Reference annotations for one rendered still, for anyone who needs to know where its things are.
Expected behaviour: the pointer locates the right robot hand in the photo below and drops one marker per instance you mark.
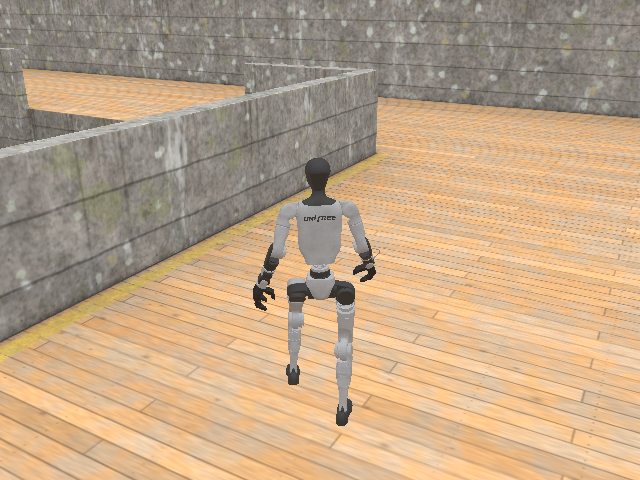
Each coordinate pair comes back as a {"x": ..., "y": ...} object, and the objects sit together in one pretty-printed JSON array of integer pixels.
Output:
[{"x": 369, "y": 276}]

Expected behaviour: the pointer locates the right robot forearm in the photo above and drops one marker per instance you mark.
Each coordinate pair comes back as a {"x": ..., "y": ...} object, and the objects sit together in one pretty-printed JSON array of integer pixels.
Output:
[{"x": 367, "y": 257}]

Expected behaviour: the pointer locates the robot foot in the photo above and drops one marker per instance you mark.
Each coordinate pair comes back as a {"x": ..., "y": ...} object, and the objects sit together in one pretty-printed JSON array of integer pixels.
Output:
[
  {"x": 341, "y": 416},
  {"x": 293, "y": 377}
]

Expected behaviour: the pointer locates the left robot forearm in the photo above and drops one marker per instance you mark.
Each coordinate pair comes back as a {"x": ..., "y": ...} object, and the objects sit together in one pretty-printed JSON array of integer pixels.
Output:
[{"x": 267, "y": 270}]

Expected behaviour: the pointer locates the robot left foot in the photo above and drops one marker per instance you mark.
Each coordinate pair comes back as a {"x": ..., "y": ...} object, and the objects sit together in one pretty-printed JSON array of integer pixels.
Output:
[{"x": 293, "y": 377}]

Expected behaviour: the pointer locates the robot left upper arm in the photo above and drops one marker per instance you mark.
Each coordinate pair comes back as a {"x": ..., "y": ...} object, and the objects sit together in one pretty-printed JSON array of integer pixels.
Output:
[{"x": 286, "y": 212}]

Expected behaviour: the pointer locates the robot right foot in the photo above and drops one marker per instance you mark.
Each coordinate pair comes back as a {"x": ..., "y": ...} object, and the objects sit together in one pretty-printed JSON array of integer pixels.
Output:
[{"x": 341, "y": 416}]

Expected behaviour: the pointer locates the robot right upper arm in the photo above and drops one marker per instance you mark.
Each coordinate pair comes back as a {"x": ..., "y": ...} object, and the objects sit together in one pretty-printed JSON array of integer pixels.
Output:
[{"x": 350, "y": 210}]

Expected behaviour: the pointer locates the left robot hand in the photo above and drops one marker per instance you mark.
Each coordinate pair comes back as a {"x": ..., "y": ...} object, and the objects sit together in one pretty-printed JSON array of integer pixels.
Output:
[{"x": 258, "y": 296}]

